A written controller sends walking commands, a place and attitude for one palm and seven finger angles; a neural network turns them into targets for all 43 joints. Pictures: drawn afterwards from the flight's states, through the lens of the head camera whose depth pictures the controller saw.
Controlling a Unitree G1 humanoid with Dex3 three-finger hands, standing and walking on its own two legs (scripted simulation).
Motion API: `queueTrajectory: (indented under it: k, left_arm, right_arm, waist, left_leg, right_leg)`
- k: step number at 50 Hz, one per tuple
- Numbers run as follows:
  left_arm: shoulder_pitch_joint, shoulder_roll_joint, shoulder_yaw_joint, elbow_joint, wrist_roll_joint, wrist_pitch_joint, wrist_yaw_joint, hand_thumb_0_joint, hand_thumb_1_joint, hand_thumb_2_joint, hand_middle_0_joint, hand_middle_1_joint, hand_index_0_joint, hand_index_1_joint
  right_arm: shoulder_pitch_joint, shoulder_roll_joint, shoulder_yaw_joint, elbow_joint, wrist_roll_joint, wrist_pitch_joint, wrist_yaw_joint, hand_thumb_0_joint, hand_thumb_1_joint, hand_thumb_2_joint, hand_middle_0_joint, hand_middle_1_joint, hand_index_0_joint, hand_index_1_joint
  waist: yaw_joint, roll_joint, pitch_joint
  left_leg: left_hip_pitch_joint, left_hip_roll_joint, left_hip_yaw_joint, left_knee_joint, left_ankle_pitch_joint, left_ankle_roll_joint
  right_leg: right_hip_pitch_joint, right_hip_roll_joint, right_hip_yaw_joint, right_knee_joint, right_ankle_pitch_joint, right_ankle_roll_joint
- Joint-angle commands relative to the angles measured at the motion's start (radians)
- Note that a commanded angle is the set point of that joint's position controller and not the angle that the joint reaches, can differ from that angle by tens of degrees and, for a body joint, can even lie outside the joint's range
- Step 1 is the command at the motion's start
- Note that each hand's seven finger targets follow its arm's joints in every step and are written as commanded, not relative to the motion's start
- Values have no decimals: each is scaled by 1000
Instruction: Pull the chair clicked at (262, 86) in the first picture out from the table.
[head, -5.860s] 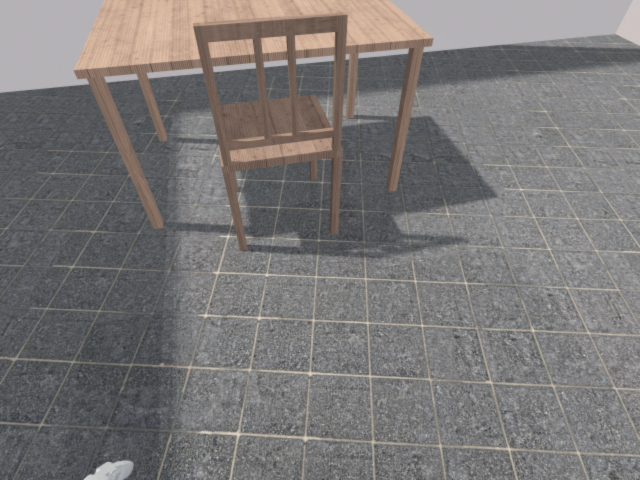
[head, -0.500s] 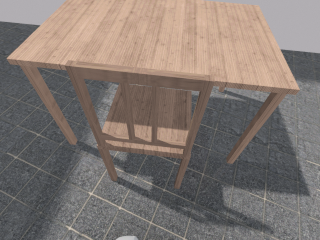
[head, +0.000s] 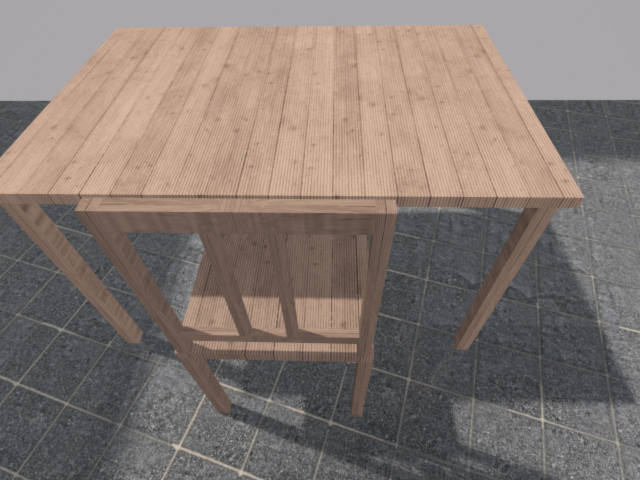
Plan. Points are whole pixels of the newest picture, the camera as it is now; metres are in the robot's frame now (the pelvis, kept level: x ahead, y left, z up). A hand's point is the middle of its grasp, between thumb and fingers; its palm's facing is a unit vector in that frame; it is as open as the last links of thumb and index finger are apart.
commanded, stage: come to a stop and stand still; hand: left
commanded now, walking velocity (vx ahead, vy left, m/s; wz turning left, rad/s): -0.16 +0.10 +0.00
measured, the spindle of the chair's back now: (230, 288) +0.42 +0.17 -0.08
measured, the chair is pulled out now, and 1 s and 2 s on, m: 0.00 0.00 0.00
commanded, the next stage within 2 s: look again from close up in 0.58 s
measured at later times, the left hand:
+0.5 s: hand out of the picture -0.06 +0.24 -0.16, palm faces -0.01 -0.96 -0.27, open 7.4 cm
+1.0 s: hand out of the picture -0.02 +0.19 -0.15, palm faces -0.02 -0.97 -0.24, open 7.3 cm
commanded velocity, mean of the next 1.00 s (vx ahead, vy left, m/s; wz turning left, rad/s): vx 0.04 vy -0.03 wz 0.00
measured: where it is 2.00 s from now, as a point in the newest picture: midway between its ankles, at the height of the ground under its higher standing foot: outside the picture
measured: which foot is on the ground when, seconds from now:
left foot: down 0.00-1.00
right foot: down 0.00-0.24, up 0.26-0.42, down 0.44-1.00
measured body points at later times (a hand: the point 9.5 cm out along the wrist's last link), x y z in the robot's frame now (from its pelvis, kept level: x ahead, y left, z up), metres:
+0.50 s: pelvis -0.05 +0.04 +0.00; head -0.05 +0.01 +0.45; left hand -0.06 +0.29 -0.14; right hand -0.01 -0.19 -0.17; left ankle -0.06 +0.12 -0.73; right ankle -0.06 -0.04 -0.73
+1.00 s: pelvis -0.03 +0.01 +0.01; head -0.03 -0.01 +0.46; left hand -0.02 +0.24 -0.14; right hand -0.06 -0.19 -0.16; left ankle -0.06 +0.12 -0.73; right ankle -0.06 -0.04 -0.73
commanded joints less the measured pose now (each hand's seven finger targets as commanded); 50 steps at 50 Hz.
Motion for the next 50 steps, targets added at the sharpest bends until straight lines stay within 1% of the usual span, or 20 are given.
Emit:
queueTrajectory:
  k: [1,2,4,7,8,9,10,11,13,15,17,21,24,25,26,29,32,38,43,50]
  left_arm:
    - [95,185,57,-32,11,1,27,0,900,900,-200,-300,-200,-300]
    - [77,185,58,-35,11,3,27,0,900,900,-200,-300,-200,-300]
    - [50,189,70,-53,14,11,28,0,900,900,-200,-300,-200,-300]
    - [10,154,64,-58,5,23,20,0,900,900,-200,-300,-200,-300]
    - [75,173,49,-65,-11,7,56,0,900,900,-200,-300,-200,-300]
    - [93,155,39,-100,-15,16,49,0,900,900,-200,-300,-200,-300]
    - [75,139,35,-93,-4,31,31,0,900,900,-200,-300,-200,-300]
    - [78,124,25,-88,7,42,16,0,900,900,-200,-300,-200,-300]
    - [116,102,19,-80,20,47,-1,0,900,900,-200,-300,-200,-300]
    - [171,83,17,-65,27,42,-13,0,900,900,-200,-300,-200,-300]
    - [188,86,17,-69,27,37,-20,0,900,900,-200,-300,-200,-300]
    - [210,81,15,-94,25,3,-27,0,900,900,-200,-300,-200,-300]
    - [242,93,10,-73,18,-20,-21,0,900,900,-200,-300,-200,-300]
    - [230,102,11,-63,15,-30,-18,0,900,900,-200,-300,-200,-300]
    - [209,101,6,-62,10,-35,-16,0,900,900,-200,-300,-200,-300]
    - [162,100,0,-67,4,-30,-15,0,900,900,-200,-300,-200,-300]
    - [196,91,-3,-41,2,-27,-15,0,900,900,-200,-300,-200,-300]
    - [198,79,-12,1,-1,-35,-6,0,900,900,-200,-300,-200,-300]
    - [202,82,-18,31,-7,-38,-1,0,900,900,-200,-300,-200,-300]
    - [193,86,-20,39,-10,-41,6,0,900,900,-200,-300,-200,-300]
  right_arm:
    - [98,-63,-25,-40,-4,9,-4,0,-900,-900,200,300,200,300]
    - [98,-57,-26,-36,-2,10,-2,0,-900,-900,200,300,200,300]
    - [123,-45,-25,-35,-5,10,2,0,-900,-900,200,300,200,300]
    - [190,-31,-21,-10,-11,0,5,0,-900,-900,200,300,200,300]
    - [93,-145,-39,-108,-7,-26,5,0,-900,-900,200,300,200,300]
    - [41,-121,-37,-168,-17,-31,8,0,-900,-900,200,300,200,300]
    - [-13,-133,-30,-183,-20,-32,10,0,-900,-900,200,300,200,300]
    - [-37,-148,-24,-193,-25,-29,11,0,-900,-900,200,300,200,300]
    - [-50,-165,-16,-221,-37,-24,14,0,-900,-900,200,300,200,300]
    - [-32,-205,-19,-221,-40,-20,20,0,-900,-900,200,300,200,300]
    - [-14,-217,-19,-217,-42,-21,20,0,-900,-900,200,300,200,300]
    - [48,-211,-12,-200,-40,-35,7,0,-900,-900,200,300,200,300]
    - [51,-163,6,-192,-24,-53,4,0,-900,-900,200,300,200,300]
    - [66,-145,14,-185,-22,-55,0,0,-900,-900,200,300,200,300]
    - [85,-139,17,-170,-20,-55,-1,0,-900,-900,200,300,200,300]
    - [97,-126,25,-126,-23,-52,3,0,-900,-900,200,300,200,300]
    - [61,-130,31,-100,-24,-62,4,0,-900,-900,200,300,200,300]
    - [77,-111,42,-51,-19,-64,0,0,-900,-900,200,300,200,300]
    - [92,-98,50,-9,-19,-64,-2,0,-900,-900,200,300,200,300]
    - [110,-91,52,23,-18,-58,-1,0,-900,-900,200,300,200,300]
  waist:
    - [48,-233,-133]
    - [43,-175,-131]
    - [32,-161,-153]
    - [3,-145,-133]
    - [11,37,-259]
    - [48,127,-260]
    - [62,219,-146]
    - [61,271,-40]
    - [70,174,147]
    - [75,21,183]
    - [68,12,197]
    - [46,-8,108]
    - [33,-75,-14]
    - [17,-234,-84]
    - [2,-282,-110]
    - [-10,-103,-59]
    - [29,47,-17]
    - [36,-48,3]
    - [42,-20,-2]
    - [41,-71,-14]
  left_leg:
    - [-123,27,-51,165,-123,-30]
    - [-113,24,-46,166,-111,-30]
    - [-89,21,-39,87,-40,-32]
    - [76,30,-14,-155,205,-19]
    - [-20,118,-15,-163,285,-17]
    - [-63,137,-77,-166,219,11]
    - [-117,171,-142,-236,222,42]
    - [-204,201,-192,-332,73,62]
    - [-421,208,-236,-432,-257,97]
    - [-420,213,-241,-434,-320,112]
    - [-390,234,-261,-441,-334,131]
    - [-160,241,-270,-318,-80,141]
    - [-77,121,-135,-152,219,85]
    - [-41,88,-63,-76,260,67]
    - [-19,66,-40,-66,201,53]
    - [48,75,-64,-151,189,44]
    - [-3,123,-120,-228,251,67]
    - [-20,110,-97,-231,306,52]
    - [-9,108,-92,-242,342,47]
    - [1,103,-86,-253,329,37]
  right_leg:
    - [210,-307,256,-143,889,-217]
    - [194,-302,240,-146,842,-217]
    - [171,-279,227,-133,715,-191]
    - [10,-178,163,-111,249,-91]
    - [228,-153,129,56,537,-51]
    - [186,-119,103,78,269,-43]
    - [79,-64,53,60,11,-25]
    - [40,-19,16,89,-105,-5]
    - [43,14,13,157,-107,-16]
    - [20,36,-1,198,-97,-12]
    - [-27,39,-1,220,-127,-17]
    - [-57,18,47,-29,-125,-37]
    - [12,-54,202,-159,78,-79]
    - [70,-86,234,-173,188,-95]
    - [81,-122,243,-191,228,-110]
    - [-26,-96,202,-192,41,-98]
    - [13,-44,145,-162,28,-66]
    - [85,-71,151,-185,162,-65]
    - [129,-83,152,-201,247,-60]
    - [169,-94,151,-226,319,-44]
